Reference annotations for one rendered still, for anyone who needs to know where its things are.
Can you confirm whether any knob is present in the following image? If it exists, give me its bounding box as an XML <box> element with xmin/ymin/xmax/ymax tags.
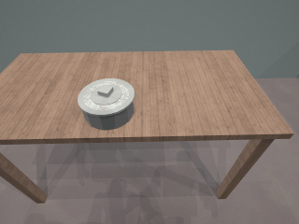
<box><xmin>97</xmin><ymin>85</ymin><xmax>114</xmax><ymax>97</ymax></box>

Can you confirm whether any pot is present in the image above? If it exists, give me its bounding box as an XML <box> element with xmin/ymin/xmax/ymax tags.
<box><xmin>82</xmin><ymin>102</ymin><xmax>135</xmax><ymax>130</ymax></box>

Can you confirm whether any lid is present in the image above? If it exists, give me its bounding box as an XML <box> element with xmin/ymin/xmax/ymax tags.
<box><xmin>78</xmin><ymin>78</ymin><xmax>135</xmax><ymax>117</ymax></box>

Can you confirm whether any table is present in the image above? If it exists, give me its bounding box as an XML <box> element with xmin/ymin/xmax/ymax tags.
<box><xmin>0</xmin><ymin>49</ymin><xmax>294</xmax><ymax>203</ymax></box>

